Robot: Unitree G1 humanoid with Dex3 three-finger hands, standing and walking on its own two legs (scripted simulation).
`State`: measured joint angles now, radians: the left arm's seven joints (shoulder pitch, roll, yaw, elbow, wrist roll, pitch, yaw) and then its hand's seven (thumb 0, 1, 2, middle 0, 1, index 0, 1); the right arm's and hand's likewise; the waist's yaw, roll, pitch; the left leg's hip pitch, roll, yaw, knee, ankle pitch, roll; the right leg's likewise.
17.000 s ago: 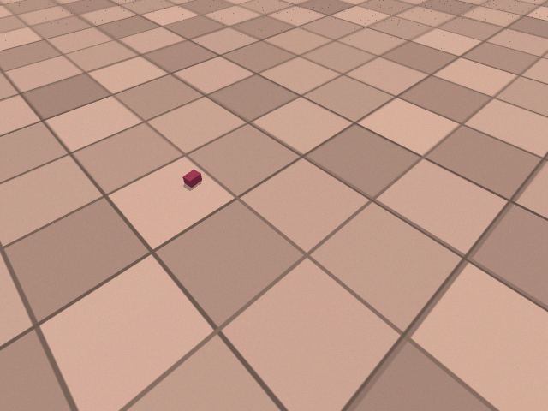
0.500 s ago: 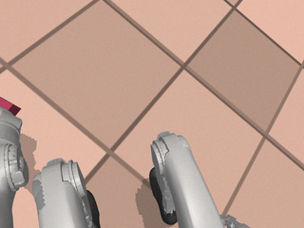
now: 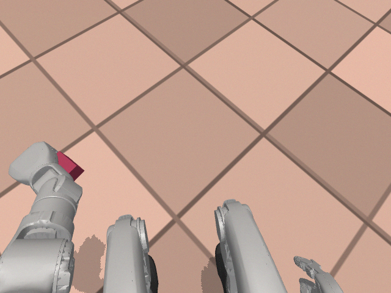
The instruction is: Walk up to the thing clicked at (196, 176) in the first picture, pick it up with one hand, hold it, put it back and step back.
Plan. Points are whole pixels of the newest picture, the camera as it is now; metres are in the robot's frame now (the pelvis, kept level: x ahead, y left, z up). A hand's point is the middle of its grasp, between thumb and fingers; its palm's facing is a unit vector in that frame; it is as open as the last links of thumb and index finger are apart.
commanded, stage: lift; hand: left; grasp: from above
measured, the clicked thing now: (59, 173) +0.43 +0.29 -0.13
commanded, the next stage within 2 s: hold in 0.88 s
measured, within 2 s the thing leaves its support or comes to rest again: neither
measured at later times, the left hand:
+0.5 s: hand out of the picture +0.39 +0.26 +0.11, palm faces -0.29 -0.33 -0.90, open 8.7 cm
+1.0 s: hand out of the picture +0.39 +0.25 +0.20, palm faces -0.28 -0.35 -0.89, open 8.8 cm
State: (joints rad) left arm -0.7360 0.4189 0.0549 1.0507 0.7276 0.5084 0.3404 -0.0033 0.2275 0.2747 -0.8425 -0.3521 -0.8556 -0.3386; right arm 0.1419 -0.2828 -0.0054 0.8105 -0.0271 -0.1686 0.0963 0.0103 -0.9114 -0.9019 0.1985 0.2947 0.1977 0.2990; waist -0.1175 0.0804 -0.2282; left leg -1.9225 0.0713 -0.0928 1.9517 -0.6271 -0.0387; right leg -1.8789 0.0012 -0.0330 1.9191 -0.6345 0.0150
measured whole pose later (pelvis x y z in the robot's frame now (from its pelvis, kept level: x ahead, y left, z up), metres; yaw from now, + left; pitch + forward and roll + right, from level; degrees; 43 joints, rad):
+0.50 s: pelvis +0.06 +0.00 +0.20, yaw +3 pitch +21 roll -2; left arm -0.57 0.27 -0.11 1.02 0.68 0.63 0.34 0.00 0.21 0.33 -0.77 -0.49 -0.79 -0.47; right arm 0.20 -0.24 0.00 0.85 0.04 -0.16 -0.04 0.01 -0.90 -0.90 0.20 0.29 0.20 0.30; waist -0.09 0.05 -0.19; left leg -1.09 0.08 -0.05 1.24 -0.52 -0.05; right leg -1.05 -0.01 -0.05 1.21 -0.53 0.00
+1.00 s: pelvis +0.08 +0.00 +0.27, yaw +4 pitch +11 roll +0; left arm -0.54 0.20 -0.14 1.05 0.63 0.66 0.36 0.00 0.20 0.36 -0.74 -0.52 -0.76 -0.50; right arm 0.25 -0.25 0.01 0.86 0.04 -0.13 -0.02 0.01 -0.89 -0.89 0.20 0.29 0.20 0.30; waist -0.05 0.04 -0.11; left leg -0.62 0.06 0.00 0.79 -0.36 -0.04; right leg -0.60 -0.02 -0.02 0.79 -0.38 0.01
